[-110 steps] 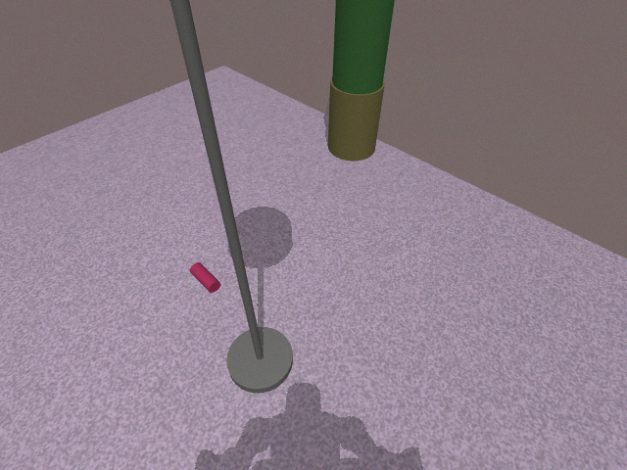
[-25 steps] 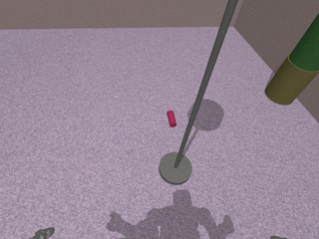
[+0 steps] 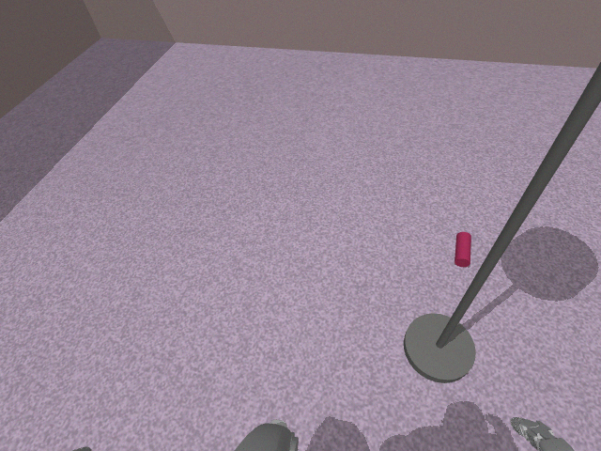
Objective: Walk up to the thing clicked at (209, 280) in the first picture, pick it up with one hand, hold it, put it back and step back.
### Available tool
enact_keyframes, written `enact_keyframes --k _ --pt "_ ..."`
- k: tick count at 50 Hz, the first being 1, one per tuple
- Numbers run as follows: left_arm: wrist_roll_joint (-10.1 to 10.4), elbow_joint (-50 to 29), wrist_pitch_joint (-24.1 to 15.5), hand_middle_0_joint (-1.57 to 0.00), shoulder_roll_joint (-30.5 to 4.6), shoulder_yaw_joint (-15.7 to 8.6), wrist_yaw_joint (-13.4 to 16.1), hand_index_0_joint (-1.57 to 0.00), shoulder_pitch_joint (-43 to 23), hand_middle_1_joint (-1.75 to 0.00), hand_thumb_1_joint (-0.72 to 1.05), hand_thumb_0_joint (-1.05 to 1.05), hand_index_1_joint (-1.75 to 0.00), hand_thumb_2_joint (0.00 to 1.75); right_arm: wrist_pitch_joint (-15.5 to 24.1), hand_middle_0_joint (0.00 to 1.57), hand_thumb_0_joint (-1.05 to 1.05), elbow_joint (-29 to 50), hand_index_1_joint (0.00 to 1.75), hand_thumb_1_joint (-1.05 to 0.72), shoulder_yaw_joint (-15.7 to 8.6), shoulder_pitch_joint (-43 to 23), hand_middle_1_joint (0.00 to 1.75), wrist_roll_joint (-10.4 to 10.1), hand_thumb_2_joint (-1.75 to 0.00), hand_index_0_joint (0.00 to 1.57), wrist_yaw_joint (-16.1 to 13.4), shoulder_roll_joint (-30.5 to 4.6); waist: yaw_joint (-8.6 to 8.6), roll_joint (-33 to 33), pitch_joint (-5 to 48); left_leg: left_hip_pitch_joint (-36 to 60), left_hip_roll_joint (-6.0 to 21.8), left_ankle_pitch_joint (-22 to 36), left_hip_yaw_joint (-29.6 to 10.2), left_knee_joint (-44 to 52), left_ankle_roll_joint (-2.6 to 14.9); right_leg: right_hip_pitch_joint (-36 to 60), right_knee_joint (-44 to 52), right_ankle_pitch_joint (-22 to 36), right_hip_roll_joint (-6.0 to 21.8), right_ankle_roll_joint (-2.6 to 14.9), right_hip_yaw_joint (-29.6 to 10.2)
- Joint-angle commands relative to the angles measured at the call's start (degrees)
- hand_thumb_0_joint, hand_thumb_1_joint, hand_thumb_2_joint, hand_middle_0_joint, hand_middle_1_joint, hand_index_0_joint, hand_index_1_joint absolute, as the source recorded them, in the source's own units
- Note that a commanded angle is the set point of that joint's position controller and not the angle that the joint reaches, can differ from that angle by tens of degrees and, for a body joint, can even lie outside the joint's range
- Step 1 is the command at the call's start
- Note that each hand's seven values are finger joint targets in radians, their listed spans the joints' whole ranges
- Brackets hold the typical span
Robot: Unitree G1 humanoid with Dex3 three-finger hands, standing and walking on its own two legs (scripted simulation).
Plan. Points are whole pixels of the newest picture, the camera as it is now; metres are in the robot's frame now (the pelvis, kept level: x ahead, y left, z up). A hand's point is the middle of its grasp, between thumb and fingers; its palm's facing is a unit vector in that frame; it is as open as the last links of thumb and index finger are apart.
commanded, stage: walk up
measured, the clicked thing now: (463, 249) +0.92 -0.55 -0.74
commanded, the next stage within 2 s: stand in 1.76 s
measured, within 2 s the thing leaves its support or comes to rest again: neither
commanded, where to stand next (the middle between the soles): +0.09 +0.03 m, yaw +38 degrees
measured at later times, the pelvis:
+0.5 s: pelvis +0.01 +0.03 -0.01, yaw +21 degrees
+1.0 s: pelvis +0.02 +0.00 -0.01, yaw +34 degrees
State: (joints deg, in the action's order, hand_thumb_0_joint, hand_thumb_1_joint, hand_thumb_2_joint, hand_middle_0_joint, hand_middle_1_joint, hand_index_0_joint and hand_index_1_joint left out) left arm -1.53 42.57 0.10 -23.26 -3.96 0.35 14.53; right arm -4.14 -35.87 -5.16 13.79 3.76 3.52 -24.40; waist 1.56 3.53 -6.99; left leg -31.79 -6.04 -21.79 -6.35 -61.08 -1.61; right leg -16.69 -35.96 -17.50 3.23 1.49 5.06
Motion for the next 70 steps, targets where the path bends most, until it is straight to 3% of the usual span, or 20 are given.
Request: enact_keyframes --k 1,6,13,14,16,17,21,28,32,34,36,40,50,52,53,55,60,64,67,70 --pt "-0.54 -4.57 -3.4 -0.2 -14.97 -4.88 0.88 -0.2 -0.04 -0.3 0.9 0.0 -0.3 0.9 1.99 0.2 0.0 3.9 0.3 -0.9 -3.91 3.72 0.3 -0.59 -0.9 0.2 0.75 -9.79 -1.3 -13.33 6.45 -2.96 5.09 3.84 1.35 -3.88 0.72 8.21 13.07 12.96 12.26 6.29 -8.88" --pt "-1.22 -6.5 -3.13 -0.2 -16.38 -5.67 -0.81 -0.2 3.51 -0.3 0.9 0.0 -0.3 0.9 2.51 0.2 0.0 3.06 0.3 -0.9 -3.21 -1.05 0.3 -2.62 -0.9 0.2 0.06 -8.98 3.56 -17.65 5.18 -1.93 6.35 -1.95 5.99 9.07 -0.39 12.93 13.7 4.58 14.41 8.82 -6.47" --pt "-0.52 -7.35 -0.93 -0.2 -16.81 -4.75 -2.7 -0.2 -0.57 -0.3 0.9 0.0 -0.3 0.9 5.23 0.2 0.0 -3.81 0.3 -0.9 -3.45 8.81 0.3 -3.75 -0.9 0.2 -1.89 -9.51 -1.69 -9.94 9.59 22.47 3.97 3.58 11.32 30.97 1.62 -0.03 -0.08 -2.2 16.19 6.11 2.6" --pt "-0.12 -7.33 -0.4 -0.2 -13.39 -3.59 -2.63 -0.2 1.05 -0.3 0.9 0.0 -0.3 0.9 5.87 0.2 0.0 -5.28 0.3 -0.9 -4.2 12.02 0.3 -3.56 -0.9 0.2 -2.64 -11.99 -3.43 -1.61 11.5 28.6 3.57 1.06 6.59 35.08 3.38 -4.47 -11.33 -4.67 12.8 3.49 4.57" --pt "0.42 -8.53 0.13 -0.2 -9.09 -1.94 -2.9 -0.2 1.82 -0.3 0.9 0.0 -0.3 0.9 6.81 0.2 0.0 -1.88 0.3 -0.9 -5.09 8.71 0.3 -2.1 -0.9 0.2 -3.94 -19.19 -1.86 8.6 5.9 29.55 23.03 -4.71 -32.57 43.84 13.01 -26.78 -28.81 -14.54 1.72 -2.03 0.16" --pt "0.19 -8.45 -0.29 -0.2 -13.89 -3.03 -2.32 -0.2 -1.94 -0.3 0.9 0.0 -0.3 0.9 6.65 0.2 0.0 -2.68 0.3 -0.9 -5.35 9.76 0.3 -3.3 -0.9 0.2 -3.81 -21.58 -4.15 8.06 4.14 22.41 26.24 -6.54 -37.25 46.18 18.62 -23.11 -29.28 -15.3 3.74 -0.99 -5.44" --pt "0.69 -3.74 -0.85 -0.2 -13.62 -3.45 -2.1 -0.2 4.64 -0.3 0.9 0.0 -0.3 0.9 7.61 0.2 0.0 -2.06 0.3 -0.9 -2.22 4.44 0.3 -3.48 -0.9 0.2 -4.83 -13.76 -0.34 7.51 3.09 20.13 15.4 15.59 -14.17 37.06 13.37 -17.7 -23.06 -6.98 4.43 -0.32 -6.52" --pt "1.03 -4.08 -1.29 -0.2 -11.4 -2.92 -1.09 -0.2 2.01 -0.3 0.9 0.0 -0.3 0.9 7.53 0.2 0.0 -1.08 0.3 -0.9 -2.08 6.58 0.3 -2.84 -0.9 0.2 -5.44 -14.05 -1.27 7.37 6.54 14.34 14.49 42.71 -13.44 29.11 14.48 -7.1 -15.09 -6.11 0.31 -0.19 -3.18" --pt "0.94 -1.88 -2.25 -0.2 -10.38 -3.04 -0.4 -0.2 5.2 -0.3 0.9 0.0 -0.3 0.9 6.04 0.2 0.0 0.51 0.3 -0.9 -1.69 2.57 0.3 -3.69 -0.9 0.2 -5.5 -12.94 1.49 4.59 9.66 8.9 9.79 33.74 -11.57 19.54 10.8 5.46 0.94 3.64 -3.26 2.08 -1.37" --pt "-0.33 -1.51 -2.92 -0.2 -17.46 -4.78 0.06 -0.2 9.39 -0.3 0.9 0.0 -0.3 0.9 5.55 0.2 0.0 1.97 0.3 -0.9 -0.08 2.08 0.3 -4.72 -0.9 0.2 -5.79 -7.27 4.04 -13.65 11.84 -3.36 -0.69 8.44 -2.97 1.5 4.66 14.58 11.43 6.15 13.72 7.19 -24.19" --pt "-0.34 -4.15 -2.54 -0.2 -21.23 -5.34 -0.17 -0.2 -1.47 -0.3 0.9 0.0 -0.3 0.9 4.99 0.2 0.0 -0.49 0.3 -0.9 -1.33 5.36 0.3 -3.28 -0.9 0.2 -6.99 -11.77 0.38 -18.38 9.25 -6.25 4.34 -15.26 -0.61 -10.6 2.9 7.25 19.97 -1.07 29.3 18.99 -44.44" --pt "-0.31 -1.96 -2.44 -0.2 -14.34 -3.56 -0.08 -0.2 -2.97 -0.3 0.9 0.0 -0.3 0.9 5.23 0.2 0.0 -5.33 0.3 -0.9 -2.1 6.12 0.3 -3.36 -0.9 0.2 -4.71 -11.86 -0.43 -12.43 1.83 0.47 4.57 -2.83 2.28 -4.99 2.55 -3.54 15.24 -9.13 12.38 9.41 -14.27" --pt "0.32 -2.34 -0.47 -0.2 -13.6 -2.95 -1.65 -0.2 -0.59 -0.3 0.9 0.0 -0.3 0.9 7.31 0.2 0.0 -9.85 0.3 -0.9 -1.2 6.52 0.3 -2.8 -0.9 0.2 -4.24 -9.36 -0.48 -11.86 7.33 20.11 2.74 6.45 9.93 28.73 2.27 -4.34 3.32 -3.94 12.26 7.67 -6.7" --pt "0.87 -1.69 0.18 -0.2 -9.25 -1.41 -1.47 -0.2 1.66 -0.3 0.9 0.0 -0.3 0.9 7.91 0.2 0.0 -10.01 0.3 -0.9 -1.72 6.99 0.3 -1.9 -0.9 0.2 -4.89 -12.05 -1.03 -0.14 7.47 23.83 9.2 -3.44 -5.08 36.92 5.66 -12.1 -9.01 -10.58 8.3 2.88 -2.87" --pt "1.65 -2.5 0.5 -0.2 -6.32 -0.56 -1.65 -0.2 0.8 -0.3 0.9 0.0 -0.3 0.9 8.31 0.2 0.0 -8.64 0.3 -0.9 -1.87 4.95 0.3 -1.04 -0.9 0.2 -5.19 -15.62 -0.59 8.48 5.5 21.77 21.61 -9.25 -27.04 44.19 10.54 -19.63 -17.04 -15.22 1.54 -0.65 -1.54" --pt "1.18 -0.37 0.33 -0.2 -13.42 -2.45 -0.85 -0.2 -1.76 -0.3 0.9 0.0 -0.3 0.9 8.07 0.2 0.0 -9.11 0.3 -0.9 -2.05 1.32 0.3 -2.13 -0.9 0.2 -5.38 -17.5 -1.32 4.4 -0.2 8.93 24.36 -7.19 -28.43 44.12 17.23 -11.88 -18.88 -16.28 3.92 -0.33 -6.97" --pt "1.79 4.78 -0.46 -0.2 -11.31 -2.21 -0.7 -0.2 3.52 -0.3 0.9 0.0 -0.3 0.9 8.53 0.2 0.0 -10.15 0.3 -0.9 -0.14 -0.99 0.3 -3.15 -0.9 0.2 -5.26 -13.28 0.43 8.25 6.62 13.47 16.74 21.91 -11.29 33.77 12.43 -3.09 -9.96 -9.01 1.96 -0.08 -4.27" --pt "0.69 6.77 -1.89 -0.2 -11.58 -1.73 -0.11 -0.2 3.38 -0.3 0.9 0.0 -0.3 0.9 6.79 0.2 0.0 -10.05 0.3 -0.9 0.67 -2.94 0.3 -4.02 -0.9 0.2 -4.97 -10.47 1.16 3.14 10.13 10.42 11.47 18.65 -4.91 25.51 7.67 8.1 7.01 6.19 1.22 1.38 -4.75" --pt "0.3 5.46 -2.32 -0.2 -17.14 -2.15 -0.15 -0.2 -4.21 -0.3 0.9 0.0 -0.3 0.9 6.09 0.2 0.0 -12.82 0.3 -0.9 0.65 -0.37 0.3 -4.05 -0.9 0.2 -5.19 -8.78 -1.81 -10.66 7.59 12.99 3.99 -4.5 2.87 15.85 3.46 -1.58 13.0 1.97 16.97 10.37 -22.22" --pt "0.93 5.69 -2.08 -0.2 -11.99 -0.2 -0.45 -0.2 -7.32 -0.3 0.9 0.0 -0.3 0.9 7.04 0.2 0.0 -15.39 0.3 -0.9 0.39 -0.12 0.3 -3.7 -0.9 0.2 -4.69 -10.44 -3.22 -5.18 6.09 18.91 8.39 7.88 -4.9 29.81 5.61 -6.12 6.37 4.23 8.51 3.65 -10.16"
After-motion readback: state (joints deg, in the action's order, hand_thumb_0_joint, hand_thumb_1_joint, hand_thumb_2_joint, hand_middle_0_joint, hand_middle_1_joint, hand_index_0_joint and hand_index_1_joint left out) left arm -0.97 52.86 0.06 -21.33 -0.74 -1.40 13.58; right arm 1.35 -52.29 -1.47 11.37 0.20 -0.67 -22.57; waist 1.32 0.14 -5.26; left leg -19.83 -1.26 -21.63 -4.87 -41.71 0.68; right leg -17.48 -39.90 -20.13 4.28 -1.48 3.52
